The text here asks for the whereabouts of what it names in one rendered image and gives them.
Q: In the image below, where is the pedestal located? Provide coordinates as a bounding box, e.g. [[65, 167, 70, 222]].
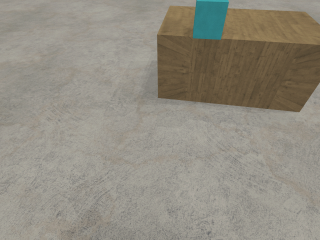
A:
[[157, 5, 320, 112]]

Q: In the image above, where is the carton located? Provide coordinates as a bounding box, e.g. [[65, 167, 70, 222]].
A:
[[193, 0, 229, 40]]

